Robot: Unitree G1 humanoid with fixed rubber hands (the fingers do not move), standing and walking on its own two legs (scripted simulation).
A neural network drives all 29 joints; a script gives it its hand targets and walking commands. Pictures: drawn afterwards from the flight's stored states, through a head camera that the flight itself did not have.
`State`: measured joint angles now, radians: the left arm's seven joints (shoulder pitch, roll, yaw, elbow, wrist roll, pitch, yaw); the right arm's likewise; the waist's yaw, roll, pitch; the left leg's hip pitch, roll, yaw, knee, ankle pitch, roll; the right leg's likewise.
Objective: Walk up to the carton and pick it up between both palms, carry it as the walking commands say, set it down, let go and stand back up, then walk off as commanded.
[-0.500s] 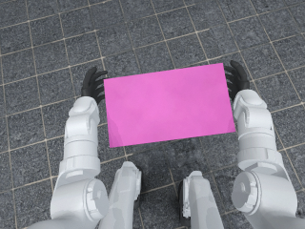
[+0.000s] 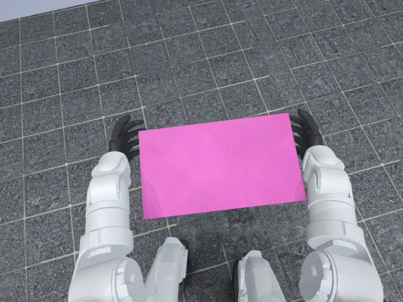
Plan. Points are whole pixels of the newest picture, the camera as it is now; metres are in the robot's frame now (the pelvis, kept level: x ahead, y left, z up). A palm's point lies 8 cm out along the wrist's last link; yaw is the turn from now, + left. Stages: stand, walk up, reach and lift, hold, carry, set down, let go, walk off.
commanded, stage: reach and lift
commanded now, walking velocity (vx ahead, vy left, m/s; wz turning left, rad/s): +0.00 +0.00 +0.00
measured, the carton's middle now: (217, 172) +0.38 +0.02 -0.12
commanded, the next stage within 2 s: none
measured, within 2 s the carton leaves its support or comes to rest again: neither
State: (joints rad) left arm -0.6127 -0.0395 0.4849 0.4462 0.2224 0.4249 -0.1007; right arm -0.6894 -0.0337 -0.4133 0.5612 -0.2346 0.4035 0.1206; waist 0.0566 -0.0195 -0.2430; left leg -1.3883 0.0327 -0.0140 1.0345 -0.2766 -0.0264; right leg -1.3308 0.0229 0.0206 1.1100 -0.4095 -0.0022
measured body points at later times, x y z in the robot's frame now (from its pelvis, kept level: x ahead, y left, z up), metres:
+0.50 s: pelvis +0.02 +0.00 +0.06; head +0.16 +0.01 +0.49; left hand +0.37 +0.21 +0.02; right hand +0.42 -0.16 +0.02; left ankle +0.09 +0.14 -0.63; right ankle +0.04 -0.12 -0.63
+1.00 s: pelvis +0.04 +0.00 +0.10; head +0.10 +0.01 +0.55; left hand +0.36 +0.21 +0.09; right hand +0.39 -0.17 +0.10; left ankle +0.09 +0.14 -0.63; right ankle +0.04 -0.12 -0.63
